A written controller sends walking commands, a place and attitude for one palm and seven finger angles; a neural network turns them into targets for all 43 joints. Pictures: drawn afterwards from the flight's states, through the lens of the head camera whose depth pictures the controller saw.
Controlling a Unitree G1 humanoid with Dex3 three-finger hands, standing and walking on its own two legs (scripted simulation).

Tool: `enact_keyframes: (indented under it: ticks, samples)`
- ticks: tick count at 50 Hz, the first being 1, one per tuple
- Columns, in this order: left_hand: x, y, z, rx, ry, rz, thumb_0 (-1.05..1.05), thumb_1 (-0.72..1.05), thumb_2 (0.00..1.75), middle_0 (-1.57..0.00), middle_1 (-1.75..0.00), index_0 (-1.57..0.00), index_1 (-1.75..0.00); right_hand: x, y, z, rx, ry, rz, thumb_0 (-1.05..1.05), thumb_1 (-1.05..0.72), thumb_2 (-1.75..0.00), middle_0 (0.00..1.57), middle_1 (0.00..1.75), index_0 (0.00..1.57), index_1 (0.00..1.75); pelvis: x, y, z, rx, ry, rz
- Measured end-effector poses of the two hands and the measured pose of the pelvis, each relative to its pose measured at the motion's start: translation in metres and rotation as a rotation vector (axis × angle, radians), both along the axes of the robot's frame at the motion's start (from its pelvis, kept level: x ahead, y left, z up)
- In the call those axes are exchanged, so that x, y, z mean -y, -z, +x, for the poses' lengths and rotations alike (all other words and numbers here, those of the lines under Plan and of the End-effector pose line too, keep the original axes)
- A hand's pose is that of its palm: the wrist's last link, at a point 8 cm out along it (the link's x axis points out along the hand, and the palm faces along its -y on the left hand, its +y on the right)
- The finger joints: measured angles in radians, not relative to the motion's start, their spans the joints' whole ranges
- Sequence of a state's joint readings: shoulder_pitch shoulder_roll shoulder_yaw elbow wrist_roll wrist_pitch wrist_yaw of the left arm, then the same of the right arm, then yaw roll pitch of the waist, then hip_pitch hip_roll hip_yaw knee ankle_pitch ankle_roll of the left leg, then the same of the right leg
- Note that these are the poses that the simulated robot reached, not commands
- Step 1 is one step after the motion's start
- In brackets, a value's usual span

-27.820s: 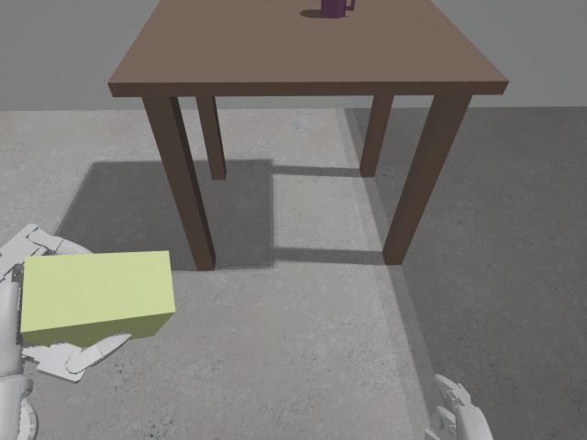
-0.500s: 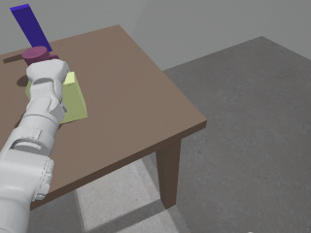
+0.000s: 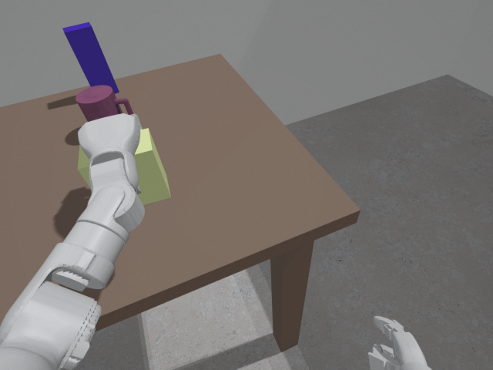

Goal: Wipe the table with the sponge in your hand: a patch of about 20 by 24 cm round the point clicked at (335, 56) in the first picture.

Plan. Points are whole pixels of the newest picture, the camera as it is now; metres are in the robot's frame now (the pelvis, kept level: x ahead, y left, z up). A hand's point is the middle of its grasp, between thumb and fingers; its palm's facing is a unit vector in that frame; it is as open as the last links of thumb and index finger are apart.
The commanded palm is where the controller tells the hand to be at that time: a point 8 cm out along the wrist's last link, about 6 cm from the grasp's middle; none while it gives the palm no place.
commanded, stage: wipe back along the third lane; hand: left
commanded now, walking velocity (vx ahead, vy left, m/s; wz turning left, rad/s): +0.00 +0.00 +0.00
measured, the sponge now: (132, 180) +0.40 +0.26 +0.11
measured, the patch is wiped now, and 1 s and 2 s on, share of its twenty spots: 0.75 0.75 0.85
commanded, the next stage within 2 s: slide back across to the middle lane in 1.12 s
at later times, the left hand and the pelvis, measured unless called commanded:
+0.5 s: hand (130, 178) +0.35 +0.22 +0.16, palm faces +0.16 -0.05 -0.99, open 10.6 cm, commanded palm +0.30 +0.20 +0.19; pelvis +0.00 +0.01 -0.01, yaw +0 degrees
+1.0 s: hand (142, 203) +0.30 +0.18 +0.16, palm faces +0.25 -0.11 -0.96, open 10.6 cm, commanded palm +0.24 +0.17 +0.18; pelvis -0.02 -0.02 +0.00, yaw -2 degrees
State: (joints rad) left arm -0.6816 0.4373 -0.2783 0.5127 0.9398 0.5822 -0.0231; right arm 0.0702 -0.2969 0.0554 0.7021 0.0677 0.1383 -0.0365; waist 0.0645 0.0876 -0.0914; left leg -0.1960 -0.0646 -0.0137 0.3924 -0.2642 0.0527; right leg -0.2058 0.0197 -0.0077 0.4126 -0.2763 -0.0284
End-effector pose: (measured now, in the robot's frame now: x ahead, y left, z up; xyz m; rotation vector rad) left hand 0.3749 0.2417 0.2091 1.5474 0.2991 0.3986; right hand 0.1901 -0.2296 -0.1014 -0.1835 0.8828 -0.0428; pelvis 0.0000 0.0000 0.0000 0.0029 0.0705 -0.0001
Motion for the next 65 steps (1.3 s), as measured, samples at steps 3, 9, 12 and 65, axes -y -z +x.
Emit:
enact_keyframes:
  ticks: [3,9,12,65]
  samples:
    - [0.002,0.0,-0.004,0.006,0.001,-0.008,0.0,-0.52,1.04,-0.65,-1.34,-0.67,-1.34,-0.009,-0.006,0.018,0.04,-0.029,0.013,0.01,-0.91,-0.9,0.2,0.29,0.2,0.3,-0.002,0.001,0.003,0.004,-0.002,0.0]
    - [0.007,0.0,-0.013,0.024,0.011,-0.011,0.0,-0.52,1.04,-0.65,-1.34,-0.66,-1.34,-0.027,-0.014,0.042,0.088,-0.083,0.04,0.01,-0.91,-0.9,0.2,0.29,0.2,0.3,-0.006,0.003,0.008,0.008,-0.008,-0.001]
    - [0.01,0.0,-0.018,0.039,0.013,-0.017,0.0,-0.51,1.04,-0.65,-1.34,-0.66,-1.34,-0.035,-0.014,0.048,0.095,-0.106,0.056,0.01,-0.91,-0.9,0.2,0.29,0.2,0.3,-0.008,0.003,0.009,0.008,-0.009,-0.003]
    - [0.071,0.0,-0.133,0.229,0.07,-0.172,0.01,-0.5,1.04,-0.63,-1.35,-0.65,-1.34,0.011,-0.023,0.02,0.151,-0.077,0.097,0.01,-0.91,-0.9,0.2,0.29,0.2,0.3,0.035,0.005,-0.021,0.107,0.048,0.019]
